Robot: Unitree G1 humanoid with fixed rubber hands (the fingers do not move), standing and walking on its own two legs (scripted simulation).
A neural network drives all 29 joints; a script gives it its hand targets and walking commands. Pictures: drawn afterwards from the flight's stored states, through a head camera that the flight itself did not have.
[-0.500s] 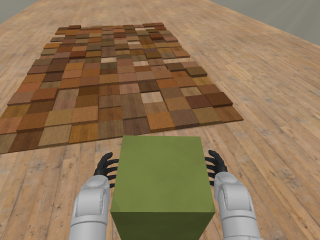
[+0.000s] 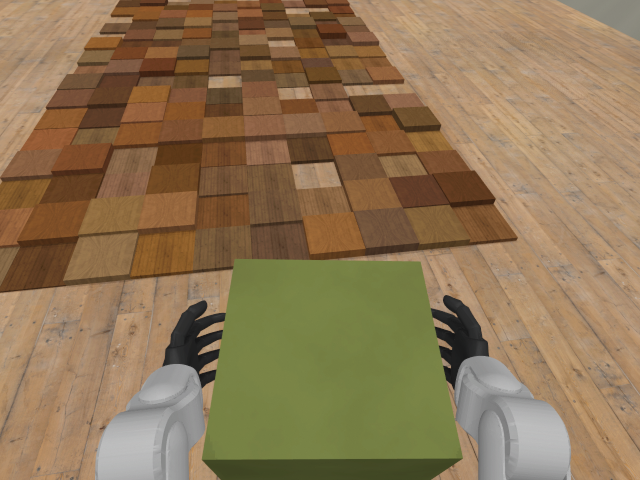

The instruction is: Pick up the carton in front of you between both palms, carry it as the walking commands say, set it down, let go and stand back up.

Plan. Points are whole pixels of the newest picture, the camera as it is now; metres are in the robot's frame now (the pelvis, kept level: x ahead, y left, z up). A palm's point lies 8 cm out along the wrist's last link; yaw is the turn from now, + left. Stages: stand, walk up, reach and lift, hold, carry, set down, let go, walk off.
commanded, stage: carry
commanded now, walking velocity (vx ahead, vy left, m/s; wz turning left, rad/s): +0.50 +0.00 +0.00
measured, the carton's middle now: (325, 388) +0.26 +0.00 +0.01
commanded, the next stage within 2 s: none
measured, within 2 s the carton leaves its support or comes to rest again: neither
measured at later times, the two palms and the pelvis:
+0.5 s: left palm (255, 193) +0.55 +0.12 +0.07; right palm (437, 199) +0.56 -0.18 +0.07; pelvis +0.32 -0.03 -0.02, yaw +0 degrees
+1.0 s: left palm (269, 76) +0.90 +0.13 +0.12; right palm (407, 80) +0.90 -0.17 +0.12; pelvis +0.64 -0.02 -0.01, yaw -1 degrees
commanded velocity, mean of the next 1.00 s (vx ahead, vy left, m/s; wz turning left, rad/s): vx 0.50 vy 0.00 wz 0.00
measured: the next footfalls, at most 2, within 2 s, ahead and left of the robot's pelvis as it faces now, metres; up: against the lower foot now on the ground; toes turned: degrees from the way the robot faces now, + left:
left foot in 0.04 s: +0.12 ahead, +0.09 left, +0.00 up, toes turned +8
right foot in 0.48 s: +0.48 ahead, -0.12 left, +0.00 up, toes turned -12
